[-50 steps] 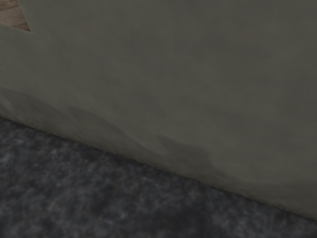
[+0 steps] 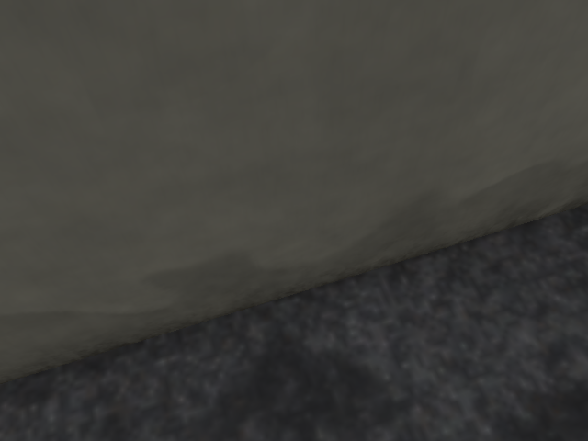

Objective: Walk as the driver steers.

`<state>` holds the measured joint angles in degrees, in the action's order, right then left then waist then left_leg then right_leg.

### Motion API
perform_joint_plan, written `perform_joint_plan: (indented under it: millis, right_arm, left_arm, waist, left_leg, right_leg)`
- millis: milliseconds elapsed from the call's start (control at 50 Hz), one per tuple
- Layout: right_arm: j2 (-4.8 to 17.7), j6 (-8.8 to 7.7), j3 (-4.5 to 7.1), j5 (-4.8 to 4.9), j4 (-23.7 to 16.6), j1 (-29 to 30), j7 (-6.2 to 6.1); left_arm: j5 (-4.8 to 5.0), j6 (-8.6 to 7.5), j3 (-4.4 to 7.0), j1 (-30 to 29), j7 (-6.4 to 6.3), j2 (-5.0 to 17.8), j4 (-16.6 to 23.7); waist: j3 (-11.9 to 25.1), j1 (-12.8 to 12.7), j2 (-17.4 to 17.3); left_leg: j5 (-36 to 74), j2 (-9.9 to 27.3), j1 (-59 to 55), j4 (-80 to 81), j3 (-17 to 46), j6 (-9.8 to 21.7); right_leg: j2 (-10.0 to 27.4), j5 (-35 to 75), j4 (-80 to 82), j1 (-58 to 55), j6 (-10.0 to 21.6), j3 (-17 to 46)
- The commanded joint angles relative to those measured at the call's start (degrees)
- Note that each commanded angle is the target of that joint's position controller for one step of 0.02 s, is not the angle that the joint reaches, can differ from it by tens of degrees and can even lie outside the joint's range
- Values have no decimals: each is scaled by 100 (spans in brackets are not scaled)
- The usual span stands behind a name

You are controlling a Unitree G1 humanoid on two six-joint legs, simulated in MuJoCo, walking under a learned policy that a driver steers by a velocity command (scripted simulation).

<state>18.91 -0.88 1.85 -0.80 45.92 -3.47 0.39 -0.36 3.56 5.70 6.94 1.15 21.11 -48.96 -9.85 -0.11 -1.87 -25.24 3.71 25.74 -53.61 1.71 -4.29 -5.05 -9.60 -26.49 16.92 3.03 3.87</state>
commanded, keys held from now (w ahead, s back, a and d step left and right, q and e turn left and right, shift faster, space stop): w+shift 0.18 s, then w+q+shift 0.82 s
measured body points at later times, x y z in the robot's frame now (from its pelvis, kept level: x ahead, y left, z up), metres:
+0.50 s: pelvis +0.03 -0.12 +0.00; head +0.07 -0.14 +0.45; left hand +0.13 +0.13 -0.13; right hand +0.04 -0.43 -0.14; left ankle +0.04 +0.04 -0.68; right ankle +0.04 -0.24 -0.74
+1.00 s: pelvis +0.04 -0.15 -0.01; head +0.09 -0.10 +0.43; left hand -0.01 +0.15 -0.15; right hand +0.33 -0.31 -0.11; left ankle +0.02 -0.05 -0.74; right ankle +0.04 -0.26 -0.72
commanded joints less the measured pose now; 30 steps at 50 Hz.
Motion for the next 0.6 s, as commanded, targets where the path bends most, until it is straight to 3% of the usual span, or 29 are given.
perform_joint_plan:
  millis: [20, 40, 60, 80, 100, 120, 140, 160, 180, 220, 260, 300, 340, 360, 380, 400, 420, 440, 460, 480, 500, 520, 580, 600]
  right_arm:
    - [867, 109, 254, 235, 528, -1464, -468]
    - [1001, 141, 336, 193, 746, -1838, -631]
    - [1082, 143, 422, 112, 958, -2408, -719]
    - [1419, 71, 530, -13, 997, -2552, -731]
    - [1776, 69, 561, -108, 793, -2467, -780]
    - [1804, 103, 612, -192, 817, -2029, -896]
    - [1685, 112, 634, -78, 823, -1513, -862]
    - [1522, 120, 645, 34, 827, -1164, -759]
    - [1391, 105, 643, 45, 807, -1000, -662]
    - [1227, 58, 623, 2, 915, -1119, -513]
    - [1358, 75, 690, -90, 962, -1151, -448]
    - [1545, 118, 807, -175, 947, -1214, -436]
    - [1488, 145, 821, -187, 805, -1131, -406]
    - [1372, 150, 782, -157, 724, -1065, -383]
    - [1052, 139, 685, -135, 682, -1249, -350]
    - [670, 154, 554, -153, 581, -1296, -283]
    - [306, 223, 445, -108, 375, -1426, -299]
    - [650, 254, 464, -26, 336, -1220, -316]
    - [836, 238, 540, 40, 329, -1196, -259]
    - [847, 208, 553, 53, 402, -1387, -220]
    - [805, 189, 550, -1, 401, -1471, -180]
    - [681, 210, 525, 10, 457, -1606, -160]
    - [408, 283, 394, -86, 23, -936, -77]
    - [447, 383, 374, 10, -122, -415, 30]
  left_arm:
    - [-227, 88, 18, -904, 413, 744, 834]
    - [-340, 65, -19, -1183, 542, 661, 965]
    - [-355, 29, -95, -1403, 563, 543, 1010]
    - [-408, -23, -239, -1147, 523, 165, 990]
    - [-539, -17, -363, -837, 459, -44, 1062]
    - [-406, 103, -319, -689, 529, 295, 999]
    - [-353, 161, -238, -638, 553, 579, 939]
    - [-377, 170, -193, -456, 573, 697, 797]
    - [-397, 185, -181, -183, 609, 718, 605]
    - [-389, 208, -260, -79, 700, 485, 414]
    - [-329, 217, -388, -290, 703, 195, 415]
    - [-255, 224, -514, -458, 613, -134, 439]
    - [-182, 207, -514, -42, 486, -220, 226]
    - [-192, 176, -475, 400, 415, -183, 8]
    - [-283, 120, -400, 836, 369, 62, -219]
    - [-385, 21, -336, 1009, 386, 529, -279]
    - [-421, 2, -132, 750, 340, 1457, -50]
    - [-362, -50, -211, 415, 233, 1074, 21]
    - [-323, -96, -313, 94, 135, 701, 58]
    - [-302, -127, -362, -203, 49, 488, 107]
    - [-236, -183, -371, -314, -62, 380, 140]
    - [-263, -274, -365, -388, -109, 259, 164]
    - [-149, -466, -348, -213, -197, 136, 133]
    - [5, -666, -252, 73, -339, 367, 102]
  waist:
    - [1676, 260, 652]
    - [1599, 396, 918]
    - [1595, 777, 645]
    - [1519, 785, -317]
    - [1571, 606, -740]
    - [1350, 431, -621]
    - [943, 86, -544]
    - [798, -145, -584]
    - [870, -277, -606]
    - [714, -249, -580]
    - [468, -158, -984]
    - [266, -20, -1545]
    - [327, -109, -1671]
    - [436, -304, -1394]
    - [719, -399, -738]
    - [799, -427, 649]
    - [1120, -452, 2427]
    - [869, -365, 2230]
    - [768, -71, 1779]
    - [842, 213, 1414]
    - [998, 366, 1285]
    - [1124, 446, 1147]
    - [1162, 347, 866]
    - [1158, 169, 255]
  left_leg:
    - [-35, -169, -976, 1533, -308, 344]
    - [653, -250, -1877, 2324, -563, 376]
    - [1542, -159, -3036, 3073, -582, 393]
    - [1027, 1033, -3806, 3516, 779, 597]
    - [-644, 2964, -3198, 4429, 3227, 1194]
    - [-848, 3232, -2302, 4833, 3896, 1716]
    - [-797, 2962, -1850, 4696, 3290, 1623]
    - [-359, 2479, -1589, 4469, 2438, 1392]
    - [202, 2020, -1486, 4237, 1738, 1188]
    - [554, 1487, -1047, 4045, 921, 1019]
    - [255, 1228, -613, 4228, 650, 947]
    - [131, 1083, -55, 4495, 602, 794]
    - [285, 1077, 205, 4417, 737, 752]
    - [423, 930, 264, 4041, 686, 734]
    - [429, 465, 395, 3077, 393, 664]
    - [-416, -262, 822, 1305, -214, 596]
    - [-1093, -885, 1574, 118, -530, 562]
    - [-810, -435, 1301, -355, 32, 725]
    - [-404, -475, 1154, -624, 37, 750]
    - [-113, -398, 1103, -822, -66, 678]
    - [98, -323, 1052, -1031, -192, 613]
    - [166, -255, 934, -1298, -378, 550]
    - [268, -9, 990, -1118, -387, 483]
    - [477, 48, 1437, -1214, -9, 428]
  right_leg:
    - [644, 2123, 270, -535, 1080, 533]
    - [430, 1012, 109, 335, 851, 646]
    - [155, -165, -329, 1332, 573, 658]
    - [-383, -1471, -1610, 2542, 299, 470]
    - [-211, -1990, -2763, 3042, 23, 829]
    - [87, -1511, -3673, 2821, -23, 1065]
    - [298, -1000, -4149, 2747, -47, 1221]
    - [380, -725, -4428, 2519, -87, 1229]
    - [382, -518, -4691, 2205, -153, 1077]
    - [328, -434, -4075, 1673, -238, 886]
    - [432, -793, -2767, 1088, -390, 174]
    - [435, -1287, -1567, 156, -422, -276]
    - [416, -885, -668, -724, -213, -486]
    - [364, -492, 22, -1201, -64, -620]
    - [277, -687, 526, -1795, 68, -596]
    - [1157, -1427, 1333, -1930, 43, 272]
    - [2164, -2522, 1770, -1324, 554, 1589]
    - [1974, -2637, 1888, -780, 460, 1301]
    - [1771, -1972, 1733, -581, 356, 936]
    - [1647, -923, 1520, -766, 345, 527]
    - [1657, 128, 1276, -1003, 446, 233]
    - [1646, 1018, 1087, -1087, 610, -47]
    - [2077, 2056, 929, -1393, 960, -157]
    - [2997, 3635, 811, -2037, 960, 581]
Keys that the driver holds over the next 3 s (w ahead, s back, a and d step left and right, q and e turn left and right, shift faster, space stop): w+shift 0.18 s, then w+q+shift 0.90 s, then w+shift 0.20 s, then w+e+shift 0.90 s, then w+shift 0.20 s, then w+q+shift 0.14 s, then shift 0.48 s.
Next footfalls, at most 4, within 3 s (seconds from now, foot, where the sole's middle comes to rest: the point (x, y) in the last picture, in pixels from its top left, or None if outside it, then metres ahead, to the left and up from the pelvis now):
0.08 left None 0.10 0.15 -0.77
0.38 right None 0.08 -0.25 -0.77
0.94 left None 0.05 -0.03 -0.77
1.22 right None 0.20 -0.22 -0.77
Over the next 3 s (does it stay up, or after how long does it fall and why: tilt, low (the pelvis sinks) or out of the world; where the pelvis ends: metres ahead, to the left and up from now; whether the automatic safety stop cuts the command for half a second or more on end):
stays up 0.11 -0.14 0.00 its command is cut before an obstacle from the start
